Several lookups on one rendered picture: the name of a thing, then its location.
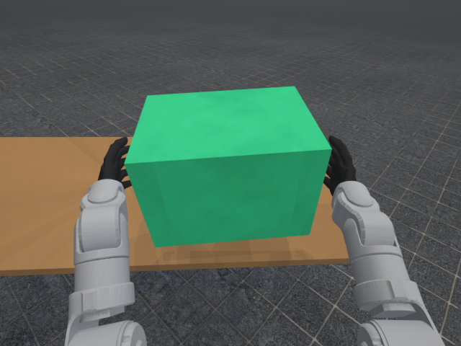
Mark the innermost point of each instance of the robot right hand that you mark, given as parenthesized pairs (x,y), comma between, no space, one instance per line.
(341,169)

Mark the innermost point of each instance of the left robot upper arm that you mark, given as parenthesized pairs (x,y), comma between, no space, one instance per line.
(122,333)

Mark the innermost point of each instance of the table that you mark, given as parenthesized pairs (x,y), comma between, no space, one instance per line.
(43,179)

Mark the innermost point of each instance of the carton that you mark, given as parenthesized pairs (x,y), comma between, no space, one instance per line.
(228,165)

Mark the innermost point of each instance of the left robot forearm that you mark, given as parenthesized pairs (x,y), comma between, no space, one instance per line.
(102,286)

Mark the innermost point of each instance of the right robot forearm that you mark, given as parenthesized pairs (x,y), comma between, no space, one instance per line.
(383,286)

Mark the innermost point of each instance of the right robot upper arm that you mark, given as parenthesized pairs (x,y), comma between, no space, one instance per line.
(397,333)

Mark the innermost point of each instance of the robot left hand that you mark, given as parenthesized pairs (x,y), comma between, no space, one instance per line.
(111,168)

